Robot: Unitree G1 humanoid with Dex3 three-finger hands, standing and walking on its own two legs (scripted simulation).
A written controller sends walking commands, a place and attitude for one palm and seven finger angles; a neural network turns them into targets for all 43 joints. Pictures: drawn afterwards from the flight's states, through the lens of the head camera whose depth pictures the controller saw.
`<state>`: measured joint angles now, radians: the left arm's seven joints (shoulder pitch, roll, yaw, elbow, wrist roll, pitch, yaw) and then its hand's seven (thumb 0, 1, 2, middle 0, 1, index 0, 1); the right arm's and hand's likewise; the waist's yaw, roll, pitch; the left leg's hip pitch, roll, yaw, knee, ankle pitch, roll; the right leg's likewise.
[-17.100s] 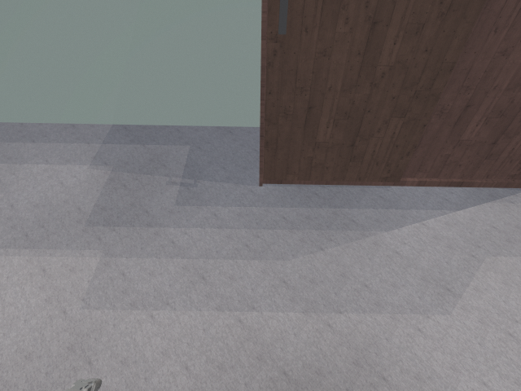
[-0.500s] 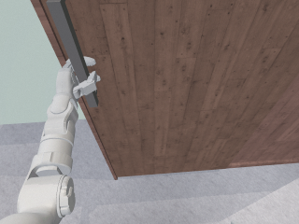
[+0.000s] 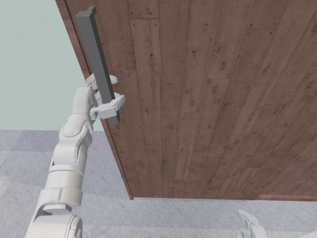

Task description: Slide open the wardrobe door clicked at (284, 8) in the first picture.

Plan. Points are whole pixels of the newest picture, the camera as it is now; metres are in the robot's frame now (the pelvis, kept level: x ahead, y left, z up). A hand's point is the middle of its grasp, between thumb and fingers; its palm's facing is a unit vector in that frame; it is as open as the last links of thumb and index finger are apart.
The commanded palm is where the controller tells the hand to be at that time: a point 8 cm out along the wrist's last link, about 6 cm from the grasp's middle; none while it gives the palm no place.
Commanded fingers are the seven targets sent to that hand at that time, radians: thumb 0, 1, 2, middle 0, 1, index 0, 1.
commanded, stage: move the hooked fingers beside the handle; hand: left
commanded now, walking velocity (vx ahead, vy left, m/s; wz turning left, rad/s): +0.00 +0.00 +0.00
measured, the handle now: (105, 74) +0.44 +0.17 +0.20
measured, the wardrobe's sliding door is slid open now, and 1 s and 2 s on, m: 0.00 0.00 0.00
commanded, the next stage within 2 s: none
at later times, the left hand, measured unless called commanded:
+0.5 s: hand (97, 107) +0.37 +0.18 +0.16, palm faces +0.07 -1.00 -0.01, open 13.9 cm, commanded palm +0.35 +0.23 +0.16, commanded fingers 0.00 -0.50 0.30 -0.30 -1.20 -0.30 -1.20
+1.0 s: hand (87, 106) +0.37 +0.20 +0.17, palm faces +0.04 -1.00 -0.03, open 14.0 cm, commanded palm +0.35 +0.26 +0.16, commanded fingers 0.00 -0.50 0.30 -0.30 -1.20 -0.30 -1.20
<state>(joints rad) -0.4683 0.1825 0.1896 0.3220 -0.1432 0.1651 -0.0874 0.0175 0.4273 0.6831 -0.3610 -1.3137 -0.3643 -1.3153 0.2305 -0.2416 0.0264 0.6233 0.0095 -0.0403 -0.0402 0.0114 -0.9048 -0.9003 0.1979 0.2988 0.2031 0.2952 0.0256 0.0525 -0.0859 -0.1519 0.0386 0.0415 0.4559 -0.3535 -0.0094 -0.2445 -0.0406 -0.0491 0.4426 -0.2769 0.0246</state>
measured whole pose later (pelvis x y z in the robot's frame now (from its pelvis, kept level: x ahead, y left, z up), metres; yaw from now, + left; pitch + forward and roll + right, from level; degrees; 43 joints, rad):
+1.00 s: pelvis -0.10 +0.00 -0.01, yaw +0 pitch +5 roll +0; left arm -0.88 0.46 0.33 1.06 -0.11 -0.11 -0.24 -0.01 -0.49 0.30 -0.30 -1.20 -0.30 -1.20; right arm 0.39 -0.28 0.06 0.68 0.02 -0.13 -0.07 0.01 -0.90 -0.90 0.20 0.30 0.20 0.30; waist -0.08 0.01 -0.04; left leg -0.35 0.02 0.03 0.57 -0.31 0.00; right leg -0.43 -0.06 -0.03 0.53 -0.18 0.02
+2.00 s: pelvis -0.06 +0.00 -0.01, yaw +0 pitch +8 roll -1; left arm -0.75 0.46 0.37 0.87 -0.17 -0.07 -0.32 -0.01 -0.49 0.30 -0.30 -1.20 -0.30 -1.20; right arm 0.36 -0.28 0.05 0.61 0.02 -0.08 -0.05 0.01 -0.90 -0.90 0.20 0.30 0.20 0.30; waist -0.04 0.03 -0.08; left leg -0.36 0.04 0.02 0.58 -0.36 -0.01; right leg -0.44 -0.04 -0.05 0.53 -0.23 0.02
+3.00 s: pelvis -0.08 +0.00 -0.01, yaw +0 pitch +8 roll +0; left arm -0.92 0.48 0.37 1.09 -0.11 -0.15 -0.25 -0.01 -0.49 0.30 -0.30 -1.20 -0.30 -1.20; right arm 0.42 -0.30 0.04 0.68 0.01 -0.12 -0.05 0.01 -0.90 -0.90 0.20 0.30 0.20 0.30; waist -0.10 0.02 -0.06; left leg -0.41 0.04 0.03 0.59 -0.33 -0.01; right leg -0.49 -0.04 -0.04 0.54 -0.20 0.02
